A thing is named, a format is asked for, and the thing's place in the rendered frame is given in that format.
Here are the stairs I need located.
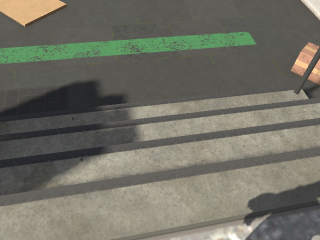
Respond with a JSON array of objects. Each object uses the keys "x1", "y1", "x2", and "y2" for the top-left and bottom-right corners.
[{"x1": 0, "y1": 85, "x2": 320, "y2": 196}]

